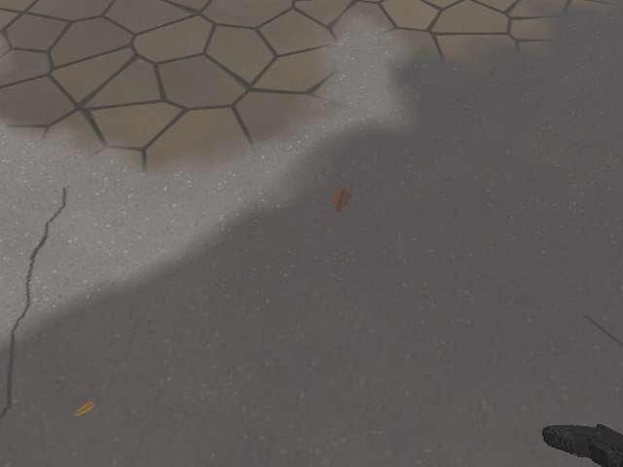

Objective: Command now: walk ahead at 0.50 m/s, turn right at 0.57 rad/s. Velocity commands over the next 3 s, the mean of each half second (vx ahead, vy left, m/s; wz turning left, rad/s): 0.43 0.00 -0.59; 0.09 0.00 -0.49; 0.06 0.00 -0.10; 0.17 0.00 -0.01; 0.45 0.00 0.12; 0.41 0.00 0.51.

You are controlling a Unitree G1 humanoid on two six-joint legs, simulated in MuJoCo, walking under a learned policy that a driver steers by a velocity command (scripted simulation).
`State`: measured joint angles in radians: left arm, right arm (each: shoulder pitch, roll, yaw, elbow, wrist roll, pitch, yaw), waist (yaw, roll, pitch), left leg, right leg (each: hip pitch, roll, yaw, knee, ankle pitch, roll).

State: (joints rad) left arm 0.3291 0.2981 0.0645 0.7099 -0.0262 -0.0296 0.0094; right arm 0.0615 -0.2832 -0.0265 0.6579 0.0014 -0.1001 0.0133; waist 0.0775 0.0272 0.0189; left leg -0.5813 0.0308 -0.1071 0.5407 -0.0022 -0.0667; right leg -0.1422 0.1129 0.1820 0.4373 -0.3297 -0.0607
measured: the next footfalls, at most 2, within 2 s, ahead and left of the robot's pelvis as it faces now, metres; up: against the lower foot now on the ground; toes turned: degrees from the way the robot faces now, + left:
left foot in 0.06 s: +0.21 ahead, +0.14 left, +0.00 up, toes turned -7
right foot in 0.54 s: +0.40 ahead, -0.16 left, +0.00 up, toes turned -21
